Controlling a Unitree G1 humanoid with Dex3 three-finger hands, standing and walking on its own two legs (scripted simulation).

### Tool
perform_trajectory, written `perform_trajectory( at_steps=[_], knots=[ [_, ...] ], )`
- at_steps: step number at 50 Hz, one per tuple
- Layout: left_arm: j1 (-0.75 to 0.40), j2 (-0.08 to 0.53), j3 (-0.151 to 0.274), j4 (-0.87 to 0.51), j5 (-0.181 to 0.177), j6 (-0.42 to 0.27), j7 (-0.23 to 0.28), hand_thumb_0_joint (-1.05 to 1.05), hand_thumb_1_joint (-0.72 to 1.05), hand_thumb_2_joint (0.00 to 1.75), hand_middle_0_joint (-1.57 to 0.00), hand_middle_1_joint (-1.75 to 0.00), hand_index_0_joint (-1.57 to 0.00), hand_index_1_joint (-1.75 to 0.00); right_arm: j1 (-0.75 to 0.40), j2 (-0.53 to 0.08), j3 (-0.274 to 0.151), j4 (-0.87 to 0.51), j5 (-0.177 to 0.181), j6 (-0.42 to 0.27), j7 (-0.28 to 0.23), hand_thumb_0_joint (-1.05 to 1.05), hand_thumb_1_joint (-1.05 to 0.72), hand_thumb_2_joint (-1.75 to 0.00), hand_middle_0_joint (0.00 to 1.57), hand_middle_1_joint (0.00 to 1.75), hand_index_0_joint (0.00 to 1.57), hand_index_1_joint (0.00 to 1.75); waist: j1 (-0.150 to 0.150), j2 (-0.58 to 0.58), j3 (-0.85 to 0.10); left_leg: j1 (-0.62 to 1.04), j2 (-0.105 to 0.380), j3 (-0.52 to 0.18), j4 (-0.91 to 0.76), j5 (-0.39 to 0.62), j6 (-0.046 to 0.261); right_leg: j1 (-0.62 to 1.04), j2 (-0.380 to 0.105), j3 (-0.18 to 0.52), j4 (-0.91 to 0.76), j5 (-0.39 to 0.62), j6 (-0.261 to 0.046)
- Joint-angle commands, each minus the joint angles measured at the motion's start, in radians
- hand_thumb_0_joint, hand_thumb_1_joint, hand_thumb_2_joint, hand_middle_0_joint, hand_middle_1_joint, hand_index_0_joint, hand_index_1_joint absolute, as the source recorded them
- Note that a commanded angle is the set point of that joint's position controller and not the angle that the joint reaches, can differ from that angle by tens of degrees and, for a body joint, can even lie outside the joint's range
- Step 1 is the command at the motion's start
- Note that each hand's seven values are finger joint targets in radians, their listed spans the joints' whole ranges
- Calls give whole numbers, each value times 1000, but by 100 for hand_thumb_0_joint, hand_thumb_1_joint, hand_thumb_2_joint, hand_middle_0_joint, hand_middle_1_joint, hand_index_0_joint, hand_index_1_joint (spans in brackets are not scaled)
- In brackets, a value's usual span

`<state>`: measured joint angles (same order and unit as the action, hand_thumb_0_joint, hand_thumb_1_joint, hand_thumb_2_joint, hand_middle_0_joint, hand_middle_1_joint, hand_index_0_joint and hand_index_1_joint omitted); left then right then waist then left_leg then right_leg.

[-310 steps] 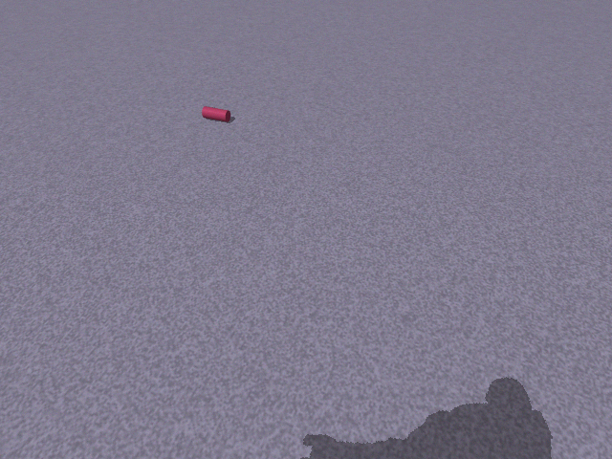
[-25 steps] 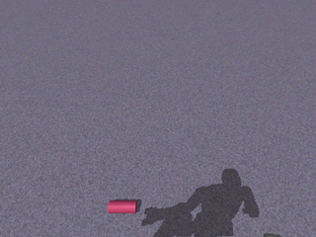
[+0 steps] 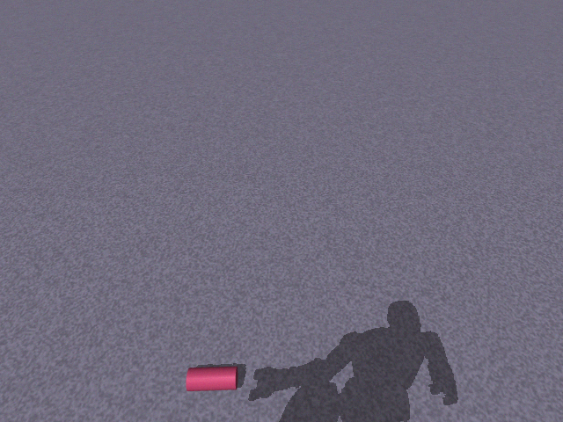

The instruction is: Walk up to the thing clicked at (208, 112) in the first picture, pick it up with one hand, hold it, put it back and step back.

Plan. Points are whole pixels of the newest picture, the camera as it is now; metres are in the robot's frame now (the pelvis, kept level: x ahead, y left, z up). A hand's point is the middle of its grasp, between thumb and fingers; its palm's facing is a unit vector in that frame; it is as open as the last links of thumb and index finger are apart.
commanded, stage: walk up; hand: left
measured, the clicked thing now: (212, 378) +0.41 +0.24 -0.75
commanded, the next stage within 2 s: stand in 0.38 s
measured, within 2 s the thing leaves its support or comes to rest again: neither
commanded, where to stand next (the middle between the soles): +0.05 -0.04 m, yaw +2 degrees
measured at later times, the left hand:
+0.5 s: hand out of the picture +0.10 +0.25 -0.16, palm faces -0.02 -0.95 -0.32, open 7.4 cm
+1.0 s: hand out of the picture +0.10 +0.25 -0.15, palm faces -0.01 -0.94 -0.34, open 7.4 cm
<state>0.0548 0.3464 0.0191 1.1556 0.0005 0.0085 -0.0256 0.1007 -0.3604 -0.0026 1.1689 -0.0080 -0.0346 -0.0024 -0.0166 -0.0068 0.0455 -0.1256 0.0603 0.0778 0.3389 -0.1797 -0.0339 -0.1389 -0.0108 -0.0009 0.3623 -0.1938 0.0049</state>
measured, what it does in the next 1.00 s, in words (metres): stands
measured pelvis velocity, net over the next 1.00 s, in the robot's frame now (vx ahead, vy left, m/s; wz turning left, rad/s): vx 0.02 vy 0.00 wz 0.02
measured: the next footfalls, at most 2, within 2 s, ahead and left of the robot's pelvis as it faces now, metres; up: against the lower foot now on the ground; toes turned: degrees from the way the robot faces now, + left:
none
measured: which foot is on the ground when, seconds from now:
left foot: down 0.00-1.00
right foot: down 0.00-1.00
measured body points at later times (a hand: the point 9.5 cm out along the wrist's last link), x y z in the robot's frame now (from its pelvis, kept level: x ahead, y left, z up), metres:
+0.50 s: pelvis +0.01 +0.00 +0.00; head +0.02 +0.00 +0.45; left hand +0.10 +0.30 -0.13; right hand +0.10 -0.30 -0.13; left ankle +0.00 +0.14 -0.75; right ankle +0.00 -0.12 -0.75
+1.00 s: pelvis +0.02 +0.00 +0.00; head +0.03 +0.00 +0.45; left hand +0.10 +0.30 -0.13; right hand +0.10 -0.30 -0.13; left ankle +0.00 +0.14 -0.75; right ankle +0.00 -0.12 -0.75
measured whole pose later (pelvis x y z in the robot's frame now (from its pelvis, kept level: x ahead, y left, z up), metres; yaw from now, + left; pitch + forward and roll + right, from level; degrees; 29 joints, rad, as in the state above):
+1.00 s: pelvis +0.02 +0.00 +0.00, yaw +1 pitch -1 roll +0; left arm 0.08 0.35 0.00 1.15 0.00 -0.01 0.00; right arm 0.07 -0.34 -0.01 1.16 -0.01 -0.01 0.01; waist -0.01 0.00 0.05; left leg -0.09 0.05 0.06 0.29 -0.17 -0.04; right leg -0.10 -0.01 -0.02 0.31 -0.19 0.01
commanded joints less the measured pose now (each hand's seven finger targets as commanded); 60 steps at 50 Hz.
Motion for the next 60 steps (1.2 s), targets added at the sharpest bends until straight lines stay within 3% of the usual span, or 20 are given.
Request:
perform_trajectory(
  at_steps=[1, 3, 18, 20, 37, 56, 60],
  knots=[
    [-51, 206, 38, -64, 5, -18, 15, 0, 90, 90, -20, -30, -20, -30, -57, -221, -37, -70, -2, -21, -16, 0, -90, -90, 20, 30, 20, 30, 13, 8, -93, 28, 89, -90, -59, 90, 47, 14, -112, 91, -63, 139, -27],
    [-45, 207, 39, -61, 5, -19, 15, 0, 90, 90, -20, -30, -20, -30, -53, -221, -39, -70, -2, -22, -16, 0, -90, -90, 20, 30, 20, 30, 12, 1, -110, 61, 91, -84, -51, 130, 47, 7, -114, 93, -57, 167, -27],
    [-30, 201, 36, -64, 5, -21, 20, 0, 90, 90, -20, -30, -20, -30, -65, -209, -41, -83, -2, -15, -14, 0, -90, -90, 20, 30, 20, 30, 14, 13, -85, 66, 88, -80, -58, 139, 44, 0, -109, 93, -72, 190, -20],
    [-44, 209, 34, -71, 3, -35, 27, 0, 90, 90, -20, -30, -20, -30, -81, -206, -41, -84, -3, -5, -11, 0, -90, -90, 20, 30, 20, 30, 8, 43, -95, 61, 101, -89, -61, 196, 34, 30, -126, 90, -74, 240, -20],
    [-34, 220, 25, -63, 2, -41, 36, 0, 90, 90, -20, -30, -20, -30, -88, -195, -38, -69, -2, 7, 0, 0, -90, -90, 20, 30, 20, 30, 7, -3, -88, 64, 92, -100, -81, 140, 32, 33, -129, 78, -103, 188, -13],
    [-12, 221, 25, -67, 5, -44, 37, 0, 90, 90, -20, -30, -20, -30, -71, -198, -37, -77, -1, 5, -5, 0, -90, -90, 20, 30, 20, 30, 10, 19, -105, 101, 100, -93, -61, 253, 35, 58, -137, 70, -87, 307, -17],
    [-8, 218, 23, -70, 6, -39, 38, 0, 90, 90, -20, -30, -20, -30, -73, -202, -39, -78, -1, 8, -6, 0, -90, -90, 20, 30, 20, 30, 11, 31, -93, 93, 100, -94, -71, 205, 35, 38, -131, 67, -98, 249, -18]
  ],
)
